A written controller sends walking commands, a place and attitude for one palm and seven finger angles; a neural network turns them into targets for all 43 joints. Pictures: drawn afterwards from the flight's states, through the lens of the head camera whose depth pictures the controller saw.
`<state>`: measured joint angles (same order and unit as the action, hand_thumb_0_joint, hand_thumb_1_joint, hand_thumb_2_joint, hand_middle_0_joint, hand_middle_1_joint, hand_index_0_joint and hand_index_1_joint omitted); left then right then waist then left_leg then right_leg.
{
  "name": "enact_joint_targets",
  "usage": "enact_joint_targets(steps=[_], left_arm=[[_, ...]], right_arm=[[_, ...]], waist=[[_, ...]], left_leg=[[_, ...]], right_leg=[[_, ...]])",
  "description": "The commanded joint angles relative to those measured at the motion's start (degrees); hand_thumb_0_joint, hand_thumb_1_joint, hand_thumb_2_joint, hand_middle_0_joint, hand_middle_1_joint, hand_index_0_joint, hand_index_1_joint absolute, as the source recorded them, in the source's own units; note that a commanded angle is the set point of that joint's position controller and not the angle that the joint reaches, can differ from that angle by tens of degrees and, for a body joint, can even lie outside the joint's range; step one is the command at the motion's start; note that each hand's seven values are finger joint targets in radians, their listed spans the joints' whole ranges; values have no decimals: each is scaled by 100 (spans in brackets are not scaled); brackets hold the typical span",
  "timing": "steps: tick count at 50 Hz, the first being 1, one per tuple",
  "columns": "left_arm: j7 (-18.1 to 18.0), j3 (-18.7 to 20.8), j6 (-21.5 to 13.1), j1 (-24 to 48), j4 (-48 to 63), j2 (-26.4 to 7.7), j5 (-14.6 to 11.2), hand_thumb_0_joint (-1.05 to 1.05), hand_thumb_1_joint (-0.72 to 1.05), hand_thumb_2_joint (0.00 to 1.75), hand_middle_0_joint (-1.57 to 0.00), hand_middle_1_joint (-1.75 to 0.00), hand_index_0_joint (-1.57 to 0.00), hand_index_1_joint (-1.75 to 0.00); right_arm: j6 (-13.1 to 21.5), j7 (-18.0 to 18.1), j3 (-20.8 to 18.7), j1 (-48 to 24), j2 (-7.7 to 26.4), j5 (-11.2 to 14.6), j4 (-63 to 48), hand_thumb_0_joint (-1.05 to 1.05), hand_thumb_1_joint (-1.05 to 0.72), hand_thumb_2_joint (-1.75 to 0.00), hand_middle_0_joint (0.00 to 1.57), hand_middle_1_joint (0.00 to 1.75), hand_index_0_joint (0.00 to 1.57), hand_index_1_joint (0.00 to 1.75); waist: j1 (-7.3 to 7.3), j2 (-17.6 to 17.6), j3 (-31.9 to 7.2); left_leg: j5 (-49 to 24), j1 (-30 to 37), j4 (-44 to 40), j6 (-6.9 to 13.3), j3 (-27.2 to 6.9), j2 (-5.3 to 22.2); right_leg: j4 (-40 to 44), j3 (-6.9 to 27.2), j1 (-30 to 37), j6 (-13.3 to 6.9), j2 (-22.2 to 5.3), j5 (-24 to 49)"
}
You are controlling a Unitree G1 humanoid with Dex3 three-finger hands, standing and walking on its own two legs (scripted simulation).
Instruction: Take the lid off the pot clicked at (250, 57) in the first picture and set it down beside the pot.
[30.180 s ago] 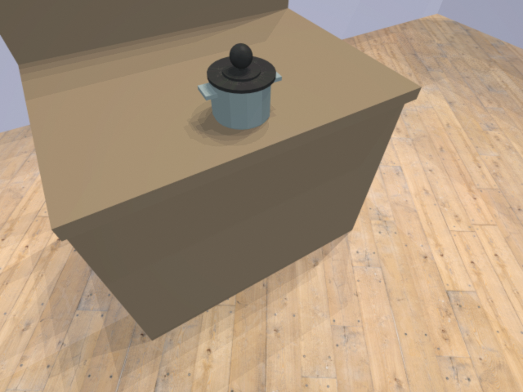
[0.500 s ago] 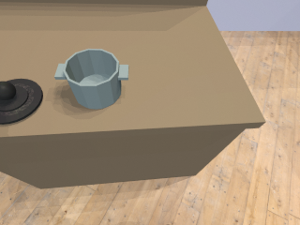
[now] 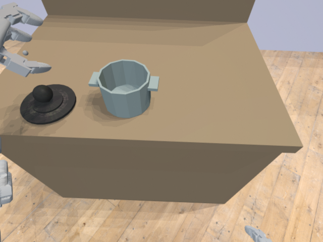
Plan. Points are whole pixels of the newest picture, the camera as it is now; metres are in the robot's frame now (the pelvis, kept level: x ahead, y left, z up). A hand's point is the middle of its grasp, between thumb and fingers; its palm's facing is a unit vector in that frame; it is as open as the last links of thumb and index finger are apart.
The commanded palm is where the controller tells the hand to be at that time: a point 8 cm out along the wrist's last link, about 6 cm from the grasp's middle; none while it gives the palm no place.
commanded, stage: draw the hand back to the body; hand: left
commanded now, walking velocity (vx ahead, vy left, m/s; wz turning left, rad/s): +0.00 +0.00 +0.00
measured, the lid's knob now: (42, 93) +0.49 +0.37 +0.05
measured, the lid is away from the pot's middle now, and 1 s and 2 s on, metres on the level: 0.24 0.24 0.24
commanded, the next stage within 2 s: step back with the hand held close in 1.66 s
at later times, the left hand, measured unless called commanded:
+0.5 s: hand (19, 68) +0.37 +0.28 +0.24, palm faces +0.53 -0.82 -0.22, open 9.5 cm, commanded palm +0.31 +0.30 +0.24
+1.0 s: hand (17, 115) +0.27 +0.24 +0.24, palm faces +0.49 -0.84 -0.21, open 7.5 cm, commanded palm +0.21 +0.27 +0.23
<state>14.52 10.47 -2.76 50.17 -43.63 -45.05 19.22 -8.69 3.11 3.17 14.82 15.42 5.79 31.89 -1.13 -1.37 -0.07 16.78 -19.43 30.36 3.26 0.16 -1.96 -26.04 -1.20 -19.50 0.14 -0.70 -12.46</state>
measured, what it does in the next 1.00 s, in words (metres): stands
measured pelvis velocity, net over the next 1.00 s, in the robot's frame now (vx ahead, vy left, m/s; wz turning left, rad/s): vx -0.01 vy -0.04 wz -0.02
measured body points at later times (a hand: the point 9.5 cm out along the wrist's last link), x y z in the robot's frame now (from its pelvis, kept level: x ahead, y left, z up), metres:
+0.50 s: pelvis +0.02 -0.04 +0.01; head +0.03 -0.04 +0.46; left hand +0.34 +0.32 +0.25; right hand +0.15 -0.29 -0.10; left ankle -0.02 +0.08 -0.74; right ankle +0.01 -0.14 -0.74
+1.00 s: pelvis -0.01 -0.04 +0.01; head -0.02 -0.06 +0.46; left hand +0.24 +0.28 +0.25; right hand +0.18 -0.26 -0.08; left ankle -0.02 +0.08 -0.74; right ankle +0.01 -0.14 -0.74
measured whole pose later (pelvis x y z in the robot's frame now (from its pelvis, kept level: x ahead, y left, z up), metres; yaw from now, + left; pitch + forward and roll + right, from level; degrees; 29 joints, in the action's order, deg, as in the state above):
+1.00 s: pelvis -0.01 -0.04 +0.01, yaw -1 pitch -5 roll +0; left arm -4.6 23.0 -5.3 2.8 5.4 -22.1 -6.5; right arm 5.0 3.6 2.6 8.8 13.3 1.4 40.2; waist 3.2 -3.3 2.5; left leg 12.5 -2.2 19.9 0.1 0.3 0.8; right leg -17.8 -0.9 -3.7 -1.7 2.0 -9.0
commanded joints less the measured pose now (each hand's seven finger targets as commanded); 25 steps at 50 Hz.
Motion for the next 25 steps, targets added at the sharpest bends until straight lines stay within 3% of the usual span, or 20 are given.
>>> enact_joint_targets(steps=[1,2,4,5,7,8,10,11,13,14,15,20,23,25], left_arm=[[-1318,1519,-340,1796,1564,-1577,-1573,0,0,68,-35,-83,-35,-83],[-1428,1441,-455,2114,2169,-1440,-1684,0,2,68,-35,-81,-35,-81],[-1605,1223,-520,2042,2647,-888,-1888,0,7,70,-34,-79,-34,-79],[-1696,1392,-517,1758,2724,-915,-1936,0,9,70,-34,-77,-34,-77],[-1843,1732,-483,1004,2623,-1001,-2007,0,14,71,-33,-75,-33,-75],[-1886,1821,-448,663,2476,-978,-2049,0,16,72,-33,-73,-33,-73],[-1912,1824,-449,487,2696,-859,-2120,0,21,73,-32,-71,-32,-71],[-1923,1956,-508,341,3027,-925,-2170,0,23,74,-32,-69,-32,-69],[-1924,1852,-567,192,3566,-730,-2210,0,28,75,-31,-67,-31,-67],[-1930,1768,-557,29,3695,-545,-2234,0,30,75,-30,-65,-30,-65],[-1956,1871,-552,-151,3841,-572,-2257,0,32,76,-30,-64,-30,-64],[-1976,2061,-429,-1078,3574,-450,-2327,0,44,79,-28,-57,-28,-57],[-1952,1819,-462,-1093,4003,-176,-2364,0,51,80,-27,-53,-27,-53],[-1981,1900,-512,-1063,4542,-237,-2367,0,55,82,-26,-50,-26,-50]], right_arm=[[411,178,-243,83,987,-122,-463,0,-90,-90,20,30,20,30],[529,174,-234,0,932,-148,-489,0,-90,-90,20,30,20,30],[766,131,-252,-103,854,-169,-415,0,-90,-90,20,30,20,30],[861,106,-272,-105,850,-193,-355,0,-90,-90,20,30,20,30],[956,69,-273,-105,863,-257,-222,0,-90,-90,20,30,20,30],[961,63,-276,-95,866,-264,-176,0,-90,-90,20,30,20,30],[1018,62,-298,-187,858,-262,-157,0,-90,-90,20,30,20,30],[1057,51,-321,-242,872,-271,-153,0,-90,-90,20,30,20,30],[1165,31,-331,-389,823,-258,-209,0,-90,-90,20,30,20,30],[1216,12,-356,-414,810,-263,-183,0,-90,-90,20,30,20,30],[1257,-4,-370,-424,807,-276,-166,0,-90,-90,20,30,20,30],[1254,27,-397,-556,815,-279,-28,0,-90,-90,20,30,20,30],[1295,38,-370,-722,758,-268,-41,0,-90,-90,20,30,20,30],[1366,44,-358,-829,721,-279,-82,0,-90,-90,20,30,20,30]], waist=[[-36,-60,-1931],[-41,-444,-2154],[-67,-1111,-2078],[-23,-1373,-2035],[68,-1210,-1752],[97,-795,-1657],[106,-503,-1616],[141,-416,-1743],[173,-729,-1947],[163,-708,-2023],[191,-625,-2016],[240,-15,-1467],[224,-339,-1389],[264,-516,-1592]], left_leg=[[-1472,1306,-528,-101,-176,402],[-1817,1478,-576,-164,-177,397],[-2540,1870,-588,-283,-218,486],[-2839,1995,-566,-321,-230,518],[-3079,1804,-581,-297,-163,513],[-2910,1570,-648,-273,-107,483],[-2738,1369,-724,-207,21,440],[-2873,1438,-712,-174,22,443],[-3248,1651,-713,-171,45,433],[-3461,1815,-682,-164,58,449],[-3598,1806,-675,-152,67,443],[-2764,1383,-829,-86,223,347],[-2388,1482,-895,-77,241,287],[-2439,1633,-920,-85,206,261]], right_leg=[[327,9,905,-328,163,1012],[310,12,1074,-326,125,1243],[359,-9,962,-317,155,1370],[391,2,956,-319,165,1425],[426,-15,1138,-317,184,1673],[433,-41,1342,-299,189,1756],[441,-13,1641,-276,159,2007],[430,-11,1794,-268,140,2162],[421,27,1923,-244,117,2371],[438,38,1901,-221,126,2487],[436,45,1985,-210,116,2623],[506,45,2084,-183,109,2555],[605,61,2011,-186,94,2257],[605,77,2120,-188,101,2269]])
